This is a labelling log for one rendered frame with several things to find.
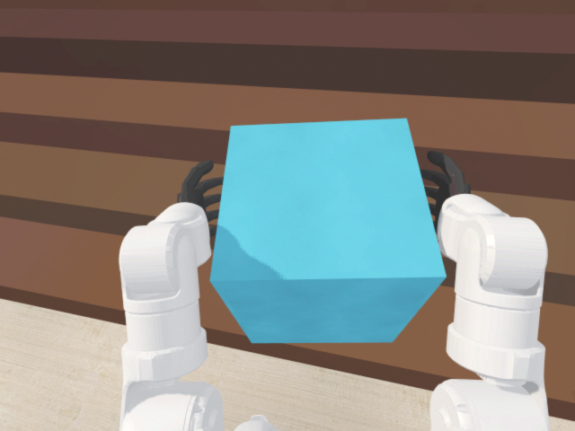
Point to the robot right upper arm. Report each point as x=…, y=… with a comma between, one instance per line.
x=475, y=405

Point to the carton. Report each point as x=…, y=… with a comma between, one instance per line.
x=324, y=233

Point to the robot left hand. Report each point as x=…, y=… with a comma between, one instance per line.
x=192, y=191

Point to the robot right hand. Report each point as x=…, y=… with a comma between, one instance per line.
x=450, y=184

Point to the left robot forearm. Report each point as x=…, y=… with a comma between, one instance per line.
x=158, y=266

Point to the left robot shin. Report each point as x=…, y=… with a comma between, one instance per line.
x=259, y=417

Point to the right robot forearm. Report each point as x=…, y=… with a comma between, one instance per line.
x=500, y=265

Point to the robot left upper arm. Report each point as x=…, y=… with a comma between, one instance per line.
x=184, y=406

